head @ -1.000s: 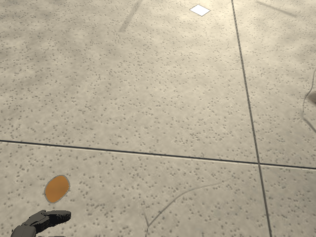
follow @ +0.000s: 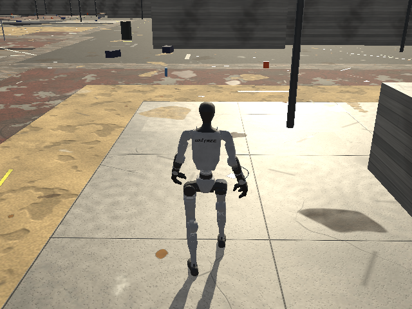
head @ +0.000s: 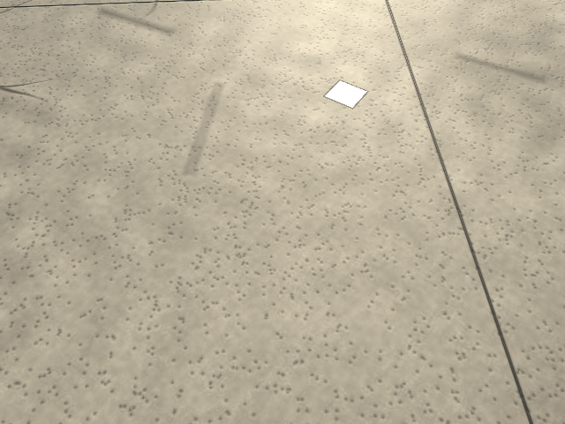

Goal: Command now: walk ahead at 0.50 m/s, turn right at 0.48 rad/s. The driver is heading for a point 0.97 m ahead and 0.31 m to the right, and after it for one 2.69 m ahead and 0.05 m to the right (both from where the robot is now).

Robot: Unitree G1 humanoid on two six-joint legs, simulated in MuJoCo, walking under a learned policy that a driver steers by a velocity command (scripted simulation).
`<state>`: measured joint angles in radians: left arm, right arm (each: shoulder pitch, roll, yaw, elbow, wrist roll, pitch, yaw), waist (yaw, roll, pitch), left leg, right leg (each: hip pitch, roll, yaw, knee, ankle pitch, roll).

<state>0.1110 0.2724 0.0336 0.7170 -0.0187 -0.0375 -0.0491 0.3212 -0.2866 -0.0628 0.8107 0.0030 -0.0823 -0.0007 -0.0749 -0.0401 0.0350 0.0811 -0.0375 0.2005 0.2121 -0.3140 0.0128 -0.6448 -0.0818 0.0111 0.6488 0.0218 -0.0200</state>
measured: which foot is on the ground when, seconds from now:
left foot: down 0.00-0.08, up 0.10-0.56, down 0.58-1.00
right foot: up 0.00-0.06, down 0.08-0.58, up 0.60-1.00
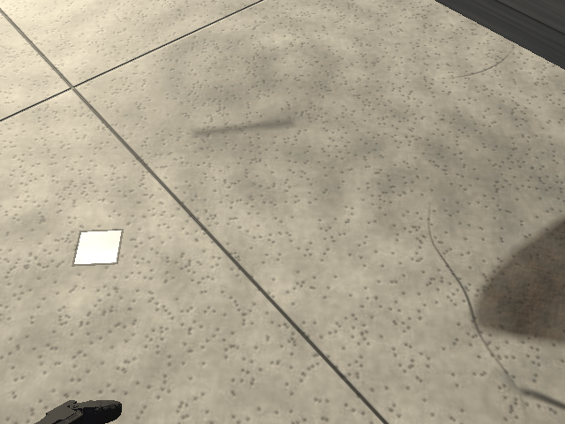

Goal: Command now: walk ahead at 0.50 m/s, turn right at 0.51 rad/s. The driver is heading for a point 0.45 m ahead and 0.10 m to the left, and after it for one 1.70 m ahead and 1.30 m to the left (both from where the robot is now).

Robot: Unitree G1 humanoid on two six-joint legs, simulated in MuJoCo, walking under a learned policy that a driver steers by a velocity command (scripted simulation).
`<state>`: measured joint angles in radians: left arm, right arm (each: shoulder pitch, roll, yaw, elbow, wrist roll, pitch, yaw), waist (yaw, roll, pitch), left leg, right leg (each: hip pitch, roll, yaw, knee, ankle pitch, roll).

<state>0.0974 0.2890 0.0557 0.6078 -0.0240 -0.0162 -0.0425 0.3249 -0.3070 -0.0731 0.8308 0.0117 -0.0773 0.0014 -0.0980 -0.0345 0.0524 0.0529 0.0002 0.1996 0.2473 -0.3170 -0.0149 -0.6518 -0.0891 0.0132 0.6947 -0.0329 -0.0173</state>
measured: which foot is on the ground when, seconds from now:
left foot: down 0.00-0.08, up 0.10-0.56, down 0.58-1.00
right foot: up 0.00-0.06, down 0.08-0.58, up 0.60-0.98, down 1.00-1.00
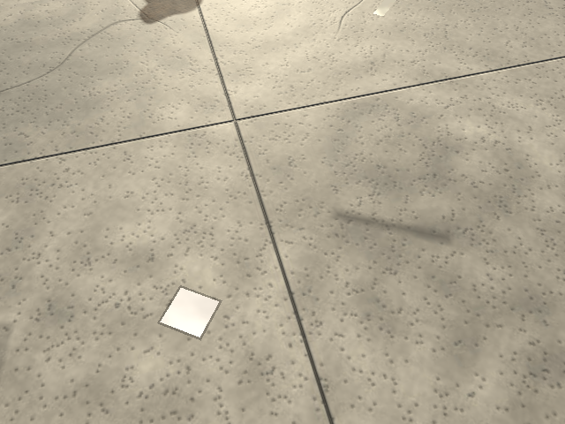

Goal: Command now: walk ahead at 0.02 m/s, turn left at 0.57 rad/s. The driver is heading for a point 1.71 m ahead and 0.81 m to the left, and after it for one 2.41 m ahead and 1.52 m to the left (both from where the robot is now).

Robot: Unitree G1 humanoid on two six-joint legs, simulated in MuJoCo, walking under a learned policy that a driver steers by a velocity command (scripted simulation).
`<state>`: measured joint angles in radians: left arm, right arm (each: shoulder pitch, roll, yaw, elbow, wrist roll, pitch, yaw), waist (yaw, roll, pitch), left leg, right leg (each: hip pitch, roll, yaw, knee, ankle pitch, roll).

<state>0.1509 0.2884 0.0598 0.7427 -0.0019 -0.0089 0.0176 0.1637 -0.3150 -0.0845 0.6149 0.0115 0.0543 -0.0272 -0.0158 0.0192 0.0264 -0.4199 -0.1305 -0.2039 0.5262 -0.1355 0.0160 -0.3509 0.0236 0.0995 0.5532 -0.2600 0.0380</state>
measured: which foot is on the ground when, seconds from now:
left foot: down 0.00-0.00, up 0.02-0.42, down 0.44-0.88, up 0.90-1.00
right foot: down 0.00-0.44, up 0.46-0.86, down 0.88-1.00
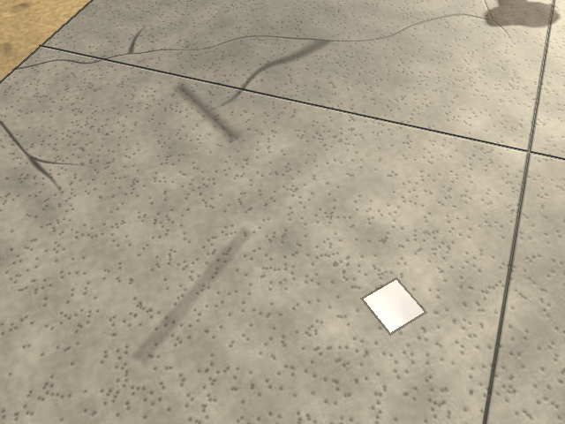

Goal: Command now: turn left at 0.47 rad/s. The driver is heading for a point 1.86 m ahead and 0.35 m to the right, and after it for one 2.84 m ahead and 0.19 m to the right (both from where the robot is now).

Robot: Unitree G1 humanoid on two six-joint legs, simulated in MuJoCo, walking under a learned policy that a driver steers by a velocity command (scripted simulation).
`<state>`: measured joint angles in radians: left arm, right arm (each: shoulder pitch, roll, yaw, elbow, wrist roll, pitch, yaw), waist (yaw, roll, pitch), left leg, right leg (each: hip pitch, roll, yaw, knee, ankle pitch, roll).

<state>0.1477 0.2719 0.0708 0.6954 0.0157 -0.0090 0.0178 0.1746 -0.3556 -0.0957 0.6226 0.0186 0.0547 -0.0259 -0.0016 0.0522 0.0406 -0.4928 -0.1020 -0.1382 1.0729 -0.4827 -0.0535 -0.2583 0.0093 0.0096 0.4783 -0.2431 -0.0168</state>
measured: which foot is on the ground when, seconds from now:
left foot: up 0.00-0.22, down 0.24-1.00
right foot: down 0.00-1.00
